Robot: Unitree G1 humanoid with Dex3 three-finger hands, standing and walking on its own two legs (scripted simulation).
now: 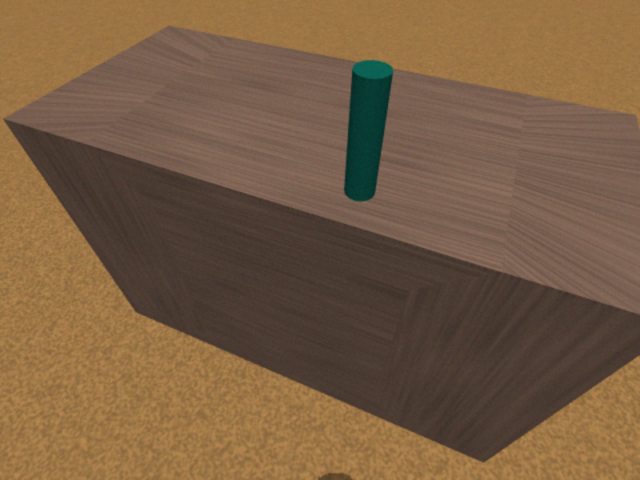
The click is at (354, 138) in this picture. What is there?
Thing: slim round
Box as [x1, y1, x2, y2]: [344, 60, 392, 200]
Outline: 375,60 366,60 358,62 353,66 352,69 344,191 348,197 354,200 366,200 370,198 374,194 392,75 392,68 388,64
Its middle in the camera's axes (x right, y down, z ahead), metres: +0.07 -0.16 +0.60
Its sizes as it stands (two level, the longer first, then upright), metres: 0.055 0.055 0.216
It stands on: a support 0.80 m high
